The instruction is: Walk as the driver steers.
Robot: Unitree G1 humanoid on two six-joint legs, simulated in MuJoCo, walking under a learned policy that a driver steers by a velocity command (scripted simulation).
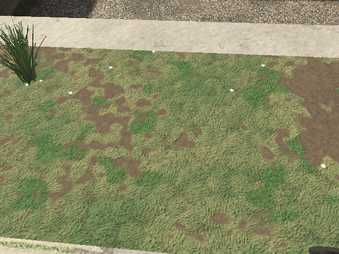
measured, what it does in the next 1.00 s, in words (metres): walks ahead: left foot, then right foot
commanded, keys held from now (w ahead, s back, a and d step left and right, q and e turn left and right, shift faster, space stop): w+e+shift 0.32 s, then w+q+shift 0.30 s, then q+shift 0.38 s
